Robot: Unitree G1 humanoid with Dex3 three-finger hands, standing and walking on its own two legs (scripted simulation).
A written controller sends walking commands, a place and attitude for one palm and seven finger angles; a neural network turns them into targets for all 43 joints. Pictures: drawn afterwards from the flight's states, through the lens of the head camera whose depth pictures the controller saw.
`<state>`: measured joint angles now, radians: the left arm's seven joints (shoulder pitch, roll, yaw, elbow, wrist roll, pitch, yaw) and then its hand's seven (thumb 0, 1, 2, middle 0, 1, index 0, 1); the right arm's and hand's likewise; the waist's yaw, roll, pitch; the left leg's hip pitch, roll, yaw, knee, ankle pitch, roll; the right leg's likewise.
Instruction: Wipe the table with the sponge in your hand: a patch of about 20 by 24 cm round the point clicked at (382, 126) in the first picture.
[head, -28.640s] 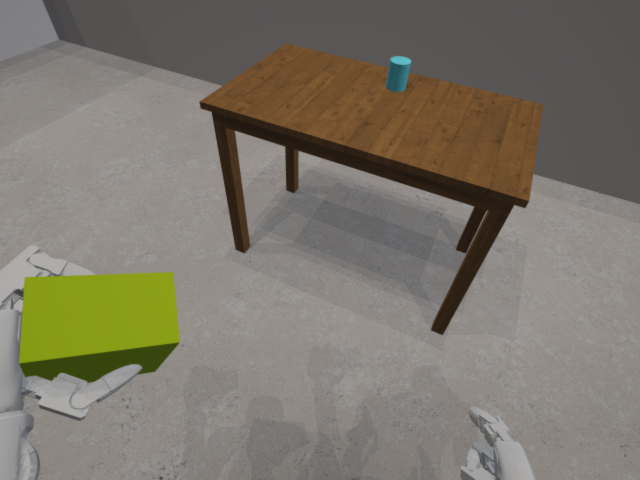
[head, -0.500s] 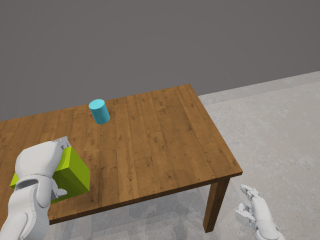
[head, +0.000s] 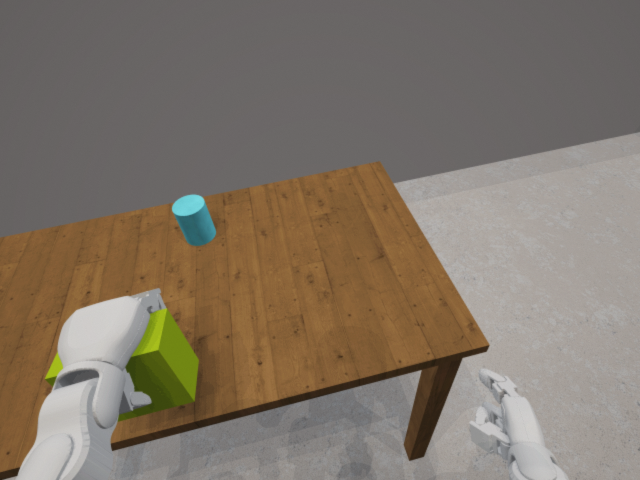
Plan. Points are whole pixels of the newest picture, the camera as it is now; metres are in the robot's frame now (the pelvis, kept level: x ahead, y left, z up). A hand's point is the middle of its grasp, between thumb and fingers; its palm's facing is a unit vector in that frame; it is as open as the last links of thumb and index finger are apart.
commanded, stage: move the sponge above the wiping area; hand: left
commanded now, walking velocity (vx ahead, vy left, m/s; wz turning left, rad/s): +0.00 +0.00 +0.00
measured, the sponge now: (137, 376) +0.21 +0.29 +0.02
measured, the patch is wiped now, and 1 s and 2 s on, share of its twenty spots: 0.00 0.00 0.00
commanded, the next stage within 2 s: none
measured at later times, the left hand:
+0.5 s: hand (154, 346) +0.23 +0.26 +0.05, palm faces -0.03 -0.10 -0.99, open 10.6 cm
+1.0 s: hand (150, 340) +0.24 +0.27 +0.05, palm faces +0.01 -0.07 -1.00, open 10.6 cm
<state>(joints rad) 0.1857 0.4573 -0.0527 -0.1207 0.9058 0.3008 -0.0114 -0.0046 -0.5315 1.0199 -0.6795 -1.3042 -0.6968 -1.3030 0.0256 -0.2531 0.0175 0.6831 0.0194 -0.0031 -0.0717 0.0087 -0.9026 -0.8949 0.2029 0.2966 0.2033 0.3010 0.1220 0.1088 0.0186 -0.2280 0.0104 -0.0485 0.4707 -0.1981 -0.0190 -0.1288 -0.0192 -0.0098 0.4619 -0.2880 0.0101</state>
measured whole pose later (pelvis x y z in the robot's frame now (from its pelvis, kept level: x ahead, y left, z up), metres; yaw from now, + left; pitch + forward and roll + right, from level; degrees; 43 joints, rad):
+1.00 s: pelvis +0.00 -0.01 +0.00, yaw +0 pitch -1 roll +0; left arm 0.08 0.41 -0.06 0.07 0.97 0.26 0.14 0.00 -0.53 1.02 -0.68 -1.29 -0.70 -1.29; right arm 0.04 -0.24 -0.01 0.71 0.03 0.01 -0.07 0.01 -0.90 -0.89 0.20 0.30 0.20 0.30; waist 0.11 0.09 -0.01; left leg -0.27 0.03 -0.05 0.51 -0.21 -0.03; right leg -0.18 0.00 -0.01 0.50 -0.30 0.00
